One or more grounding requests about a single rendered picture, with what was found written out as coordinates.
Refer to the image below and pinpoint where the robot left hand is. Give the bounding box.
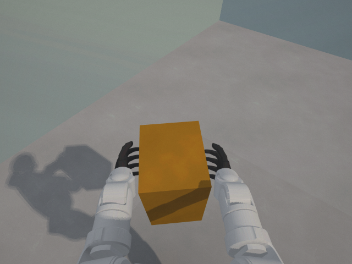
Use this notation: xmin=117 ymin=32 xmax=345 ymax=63
xmin=115 ymin=141 xmax=139 ymax=176

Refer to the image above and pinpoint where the robot left forearm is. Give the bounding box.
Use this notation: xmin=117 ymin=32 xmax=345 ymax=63
xmin=77 ymin=167 xmax=136 ymax=264

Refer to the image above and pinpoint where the robot right hand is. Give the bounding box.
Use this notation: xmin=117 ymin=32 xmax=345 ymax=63
xmin=205 ymin=143 xmax=231 ymax=179

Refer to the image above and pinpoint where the carton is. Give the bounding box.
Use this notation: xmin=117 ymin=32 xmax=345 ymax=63
xmin=138 ymin=121 xmax=212 ymax=225

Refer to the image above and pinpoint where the robot right forearm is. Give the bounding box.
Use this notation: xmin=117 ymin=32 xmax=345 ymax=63
xmin=213 ymin=168 xmax=284 ymax=264

